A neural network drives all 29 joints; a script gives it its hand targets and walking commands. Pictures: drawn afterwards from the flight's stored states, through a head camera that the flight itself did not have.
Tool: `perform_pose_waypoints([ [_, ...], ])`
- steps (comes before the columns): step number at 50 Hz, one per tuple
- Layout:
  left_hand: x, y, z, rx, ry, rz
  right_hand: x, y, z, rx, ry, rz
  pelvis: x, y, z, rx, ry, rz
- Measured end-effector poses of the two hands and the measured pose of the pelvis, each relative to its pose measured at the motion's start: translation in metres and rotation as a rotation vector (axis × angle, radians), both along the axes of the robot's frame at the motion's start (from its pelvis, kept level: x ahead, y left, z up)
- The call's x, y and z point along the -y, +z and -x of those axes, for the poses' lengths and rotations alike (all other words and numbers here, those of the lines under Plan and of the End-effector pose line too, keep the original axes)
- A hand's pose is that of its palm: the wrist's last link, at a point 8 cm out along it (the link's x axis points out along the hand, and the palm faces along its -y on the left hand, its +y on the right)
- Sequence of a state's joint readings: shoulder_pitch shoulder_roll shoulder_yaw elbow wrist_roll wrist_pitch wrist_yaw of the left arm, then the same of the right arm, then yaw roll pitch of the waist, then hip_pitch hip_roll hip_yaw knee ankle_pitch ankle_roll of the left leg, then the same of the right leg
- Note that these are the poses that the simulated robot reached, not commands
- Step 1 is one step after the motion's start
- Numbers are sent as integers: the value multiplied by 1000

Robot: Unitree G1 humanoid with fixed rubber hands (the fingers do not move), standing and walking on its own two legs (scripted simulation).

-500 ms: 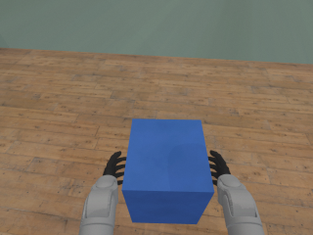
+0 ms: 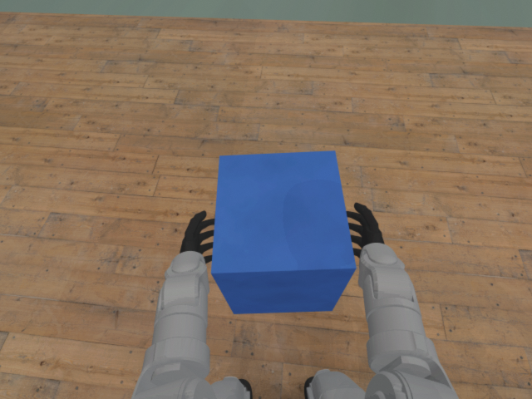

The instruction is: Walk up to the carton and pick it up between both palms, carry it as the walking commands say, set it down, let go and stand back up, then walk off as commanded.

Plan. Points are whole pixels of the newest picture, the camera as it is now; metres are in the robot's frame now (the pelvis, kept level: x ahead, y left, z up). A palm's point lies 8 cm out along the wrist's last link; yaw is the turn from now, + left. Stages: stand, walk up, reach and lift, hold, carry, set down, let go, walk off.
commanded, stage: set down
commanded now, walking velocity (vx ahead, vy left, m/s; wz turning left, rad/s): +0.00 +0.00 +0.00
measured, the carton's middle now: (280, 239) +0.37 -0.03 -0.09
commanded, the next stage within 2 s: none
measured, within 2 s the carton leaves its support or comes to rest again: neither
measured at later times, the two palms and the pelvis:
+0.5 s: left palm (203, 254) +0.37 +0.12 -0.13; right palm (349, 251) +0.35 -0.16 -0.13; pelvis -0.01 -0.01 -0.06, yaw +0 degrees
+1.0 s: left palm (212, 262) +0.39 +0.12 -0.22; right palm (342, 260) +0.37 -0.17 -0.21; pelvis -0.03 +0.00 -0.14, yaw +0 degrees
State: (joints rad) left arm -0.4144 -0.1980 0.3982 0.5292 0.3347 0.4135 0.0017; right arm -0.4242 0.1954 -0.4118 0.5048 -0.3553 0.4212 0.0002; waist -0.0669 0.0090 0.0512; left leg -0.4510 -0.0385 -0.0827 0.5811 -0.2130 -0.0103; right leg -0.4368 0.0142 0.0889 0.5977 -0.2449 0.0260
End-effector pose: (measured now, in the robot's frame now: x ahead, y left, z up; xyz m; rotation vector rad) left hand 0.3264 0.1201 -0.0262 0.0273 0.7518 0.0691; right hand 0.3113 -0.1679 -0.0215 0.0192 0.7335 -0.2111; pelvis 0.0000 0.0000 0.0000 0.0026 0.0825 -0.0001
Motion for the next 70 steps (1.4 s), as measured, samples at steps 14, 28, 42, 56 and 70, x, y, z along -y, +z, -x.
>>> perform_pose_waypoints([
  [14,0,-61,-28,39,10,5,0,-60,-30,37,15,11,11,-36,20,-241,-11,-4],
  [28,-2,-111,-50,33,-2,23,-3,-114,-42,31,-35,-14,3,-70,5,-457,1,3],
  [42,0,-165,-62,51,-3,33,-1,-166,-52,47,-49,-22,-1,-117,16,-565,0,5],
  [56,3,-210,-73,49,-20,24,2,-213,-58,44,-65,-27,3,-166,41,-594,-6,3],
  [70,2,-254,-98,45,-34,8,0,-260,-80,38,-67,-26,3,-209,52,-627,-6,-1],
])
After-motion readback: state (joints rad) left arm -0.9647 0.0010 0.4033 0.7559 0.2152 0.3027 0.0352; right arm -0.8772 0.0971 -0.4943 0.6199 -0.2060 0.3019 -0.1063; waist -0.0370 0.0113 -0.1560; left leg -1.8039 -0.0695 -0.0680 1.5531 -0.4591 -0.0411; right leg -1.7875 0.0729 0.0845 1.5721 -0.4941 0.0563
